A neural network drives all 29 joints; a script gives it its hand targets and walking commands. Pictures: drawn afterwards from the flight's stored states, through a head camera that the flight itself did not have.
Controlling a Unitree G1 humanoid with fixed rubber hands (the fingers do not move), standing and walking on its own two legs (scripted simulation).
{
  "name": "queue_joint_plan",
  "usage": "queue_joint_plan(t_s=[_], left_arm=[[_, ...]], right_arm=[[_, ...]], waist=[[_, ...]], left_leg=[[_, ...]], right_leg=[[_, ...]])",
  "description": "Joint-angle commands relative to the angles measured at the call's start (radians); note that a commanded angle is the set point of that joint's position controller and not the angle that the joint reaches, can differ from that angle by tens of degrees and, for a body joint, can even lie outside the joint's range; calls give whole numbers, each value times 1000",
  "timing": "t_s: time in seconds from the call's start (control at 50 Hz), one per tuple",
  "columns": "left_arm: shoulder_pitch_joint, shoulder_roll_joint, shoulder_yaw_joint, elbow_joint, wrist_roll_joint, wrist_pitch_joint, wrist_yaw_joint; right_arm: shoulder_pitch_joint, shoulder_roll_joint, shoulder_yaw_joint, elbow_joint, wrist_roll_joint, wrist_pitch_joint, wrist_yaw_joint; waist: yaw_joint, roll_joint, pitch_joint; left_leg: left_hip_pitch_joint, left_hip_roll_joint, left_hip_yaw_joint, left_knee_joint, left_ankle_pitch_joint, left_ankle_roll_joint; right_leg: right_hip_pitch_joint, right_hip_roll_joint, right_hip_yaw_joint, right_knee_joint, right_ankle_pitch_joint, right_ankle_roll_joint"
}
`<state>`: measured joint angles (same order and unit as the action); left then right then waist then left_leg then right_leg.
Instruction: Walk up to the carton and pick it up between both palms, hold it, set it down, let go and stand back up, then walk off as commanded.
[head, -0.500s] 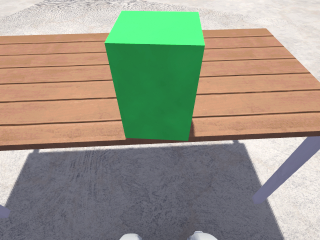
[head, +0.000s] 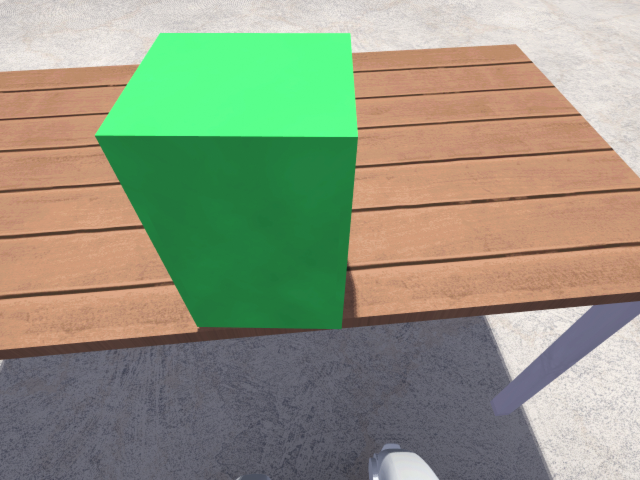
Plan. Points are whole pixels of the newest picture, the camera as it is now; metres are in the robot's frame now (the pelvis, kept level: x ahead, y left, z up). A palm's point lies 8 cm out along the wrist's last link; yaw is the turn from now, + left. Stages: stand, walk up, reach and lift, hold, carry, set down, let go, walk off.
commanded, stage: walk up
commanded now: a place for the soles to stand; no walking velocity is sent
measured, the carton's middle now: (262, 201) +0.40 +0.08 +0.16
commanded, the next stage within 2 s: none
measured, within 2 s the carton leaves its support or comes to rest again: neither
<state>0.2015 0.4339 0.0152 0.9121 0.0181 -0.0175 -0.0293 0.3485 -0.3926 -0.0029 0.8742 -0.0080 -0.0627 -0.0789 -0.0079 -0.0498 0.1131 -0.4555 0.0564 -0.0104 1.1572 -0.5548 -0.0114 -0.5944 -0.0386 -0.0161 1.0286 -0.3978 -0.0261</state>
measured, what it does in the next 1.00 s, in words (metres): steps on the spot: left foot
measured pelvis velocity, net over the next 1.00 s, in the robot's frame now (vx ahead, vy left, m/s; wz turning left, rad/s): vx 0.01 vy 0.03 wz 0.08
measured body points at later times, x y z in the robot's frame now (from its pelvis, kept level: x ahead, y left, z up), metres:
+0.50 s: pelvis -0.01 +0.00 +0.00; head +0.02 +0.01 +0.45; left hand +0.06 +0.31 -0.12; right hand +0.10 -0.32 -0.10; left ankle +0.01 +0.14 -0.67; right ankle +0.08 -0.11 -0.67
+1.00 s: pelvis +0.01 +0.03 +0.01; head +0.04 +0.05 +0.46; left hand +0.06 +0.35 -0.12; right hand +0.10 -0.28 -0.10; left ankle +0.02 +0.15 -0.67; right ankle +0.08 -0.10 -0.67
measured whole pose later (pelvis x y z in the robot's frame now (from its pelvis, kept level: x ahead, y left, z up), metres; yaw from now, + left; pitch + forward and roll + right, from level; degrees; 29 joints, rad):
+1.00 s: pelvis +0.01 +0.03 +0.01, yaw +5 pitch -3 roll -1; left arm 0.20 0.41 0.02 0.95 0.02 -0.03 -0.01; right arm 0.27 -0.39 0.00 0.87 -0.01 -0.05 -0.02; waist -0.01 -0.01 0.11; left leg -0.44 0.00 -0.03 1.01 -0.52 0.00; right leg -0.50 -0.05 -0.04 0.99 -0.48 -0.03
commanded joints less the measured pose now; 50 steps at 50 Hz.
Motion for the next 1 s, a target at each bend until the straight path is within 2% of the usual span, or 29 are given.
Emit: queue_joint_plan(t_s=[0.0,0.06,0.12,0.18,0.22,0.24,0.28,0.32,0.36,0.38,0.4,0.44,0.5,0.54,0.56,0.58,0.62,0.66,0.68,0.7,0.72,0.76,0.8,0.86,0.88,0.92,0.94,0.96,0.98], left_arm=[[12,298,123,-51,-31,-16,37],[-9,274,115,-45,-19,-28,39],[-12,265,114,-50,-7,-25,33],[-78,228,95,-57,-24,-10,21],[-112,140,83,-71,-28,1,27],[-153,170,97,-75,-20,3,34],[-143,179,101,-51,-22,-8,26],[-50,182,105,-9,-19,-25,22],[24,224,116,4,-13,-32,23],[33,250,122,0,-20,-32,24],[4,253,112,-17,-21,-29,25],[-56,254,104,-35,-10,-24,27],[-136,223,87,-49,-10,-10,20],[-136,182,83,-55,-14,4,14],[-80,170,80,-43,-16,-15,17],[-82,189,88,-38,-13,-21,19],[-42,203,97,-13,-16,-36,15],[86,209,107,27,-9,-57,18],[163,244,120,43,-3,-66,25],[208,329,139,53,-5,-73,32],[151,355,141,33,-9,-75,38],[62,341,137,11,-6,-73,48],[-2,312,121,-3,1,-66,44],[-74,269,97,-20,-9,-50,31],[-72,240,88,-24,-12,-44,28],[-89,153,72,-34,-15,-34,29],[-112,179,80,-34,-12,-35,35],[-110,190,81,-37,-13,-38,38],[-100,184,78,-29,-19,-45,37]], right_arm=[[-11,-282,-78,-14,22,-8,-6],[31,-269,-82,24,23,-10,17],[-13,-261,-83,28,19,-25,21],[102,-248,-93,103,4,-46,21],[36,-364,-114,73,-14,-52,13],[-12,-392,-120,48,-13,-52,5],[-93,-380,-111,22,-12,-54,-6],[-159,-320,-83,2,-5,-42,-4],[-163,-258,-72,-9,7,-32,3],[-143,-235,-67,-6,15,-25,2],[-135,-241,-68,1,14,-15,1],[-107,-267,-75,14,11,-16,10],[9,-265,-88,69,11,-29,24],[1,-312,-99,63,-7,-35,23],[3,-327,-105,55,-15,-26,40],[-31,-377,-119,37,-21,-20,43],[-149,-367,-110,0,-28,-16,40],[-211,-301,-91,-23,-23,-1,46],[-219,-239,-77,-37,-18,6,50],[-216,-207,-71,-44,-21,11,48],[-209,-257,-82,-39,-19,15,42],[-154,-285,-94,-12,-11,15,52],[-91,-280,-100,8,-7,7,60],[33,-270,-108,62,-4,-9,62],[46,-281,-112,68,-8,-13,59],[39,-346,-119,58,-10,-20,56],[29,-384,-126,42,-19,-22,49],[6,-387,-129,23,-19,-27,42],[-30,-367,-121,13,-22,-31,38]], waist=[[47,-65,-54],[32,-81,-59],[42,-100,-64],[-40,-40,-161],[-42,286,-129],[-48,270,-81],[-10,201,-80],[45,158,-148],[79,29,-209],[68,-35,-223],[50,-63,-184],[30,-59,-131],[-36,-50,-110],[-35,131,-73],[-28,251,-103],[-31,269,-66],[13,211,-52],[82,203,-128],[126,48,-154],[131,-99,-149],[109,-39,-126],[67,14,-66],[29,-35,-64],[-40,-12,-118],[-49,61,-128],[-61,295,-99],[-65,232,-65],[-53,182,-77],[-39,210,-105]], left_leg=[[-304,-9,-10,205,-30,50],[-208,-2,-19,64,-40,57],[-143,11,-20,-123,-102,67],[199,-18,-2,-514,132,87],[210,214,-567,-700,97,214],[162,300,-671,-725,158,301],[105,246,-552,-611,405,298],[6,149,-349,-457,604,200],[-149,23,-138,-253,461,96],[-134,-41,-15,-104,312,66],[-158,-49,16,-84,21,65],[-132,-34,2,-113,-86,76],[110,-32,-13,-357,85,97],[98,80,-324,-615,-72,166],[104,145,-523,-729,-297,226],[39,213,-656,-818,-403,275],[-45,191,-586,-749,-269,271],[-195,92,-373,-558,-97,174],[-347,-7,-202,-332,-59,100],[-415,-80,-43,-63,-16,51],[-429,-52,-63,-5,-54,48],[-373,3,-58,-20,-12,47],[-216,12,-20,-124,-31,64],[88,-26,4,-376,98,86],[119,-14,-92,-503,27,105],[230,164,-581,-783,-159,205],[238,238,-700,-792,-41,271],[253,239,-694,-739,123,277],[284,227,-630,-672,330,279]], right_leg=[[283,-304,519,-610,-56,-225],[234,-279,475,-598,-133,-208],[204,-284,452,-563,-114,-240],[77,-210,271,-379,41,-149],[-123,-8,20,-22,-62,-5],[-138,-10,34,17,-161,4],[-26,-25,35,-30,-129,-1],[216,-24,36,-193,120,-29],[418,-107,193,-333,199,-98],[398,-229,352,-441,150,-173],[350,-303,443,-509,87,-223],[249,-326,471,-554,-73,-254],[33,-218,280,-479,-169,-151],[-33,-67,119,-244,-215,-32],[-56,3,37,-119,-277,-14],[-31,34,8,-13,-221,-4],[86,9,18,-71,-162,-2],[374,19,49,-256,-159,-34],[524,-87,252,-457,-298,-65],[541,-290,599,-671,-428,-112],[483,-354,708,-730,-505,-147],[392,-356,661,-723,-524,-177],[270,-331,531,-674,-434,-189],[116,-238,330,-499,-248,-129],[82,-168,242,-393,-228,-89],[-125,41,-12,-10,-178,10],[-175,30,16,33,-204,8],[-162,6,44,28,-204,6],[-130,-7,39,-9,-203,6]])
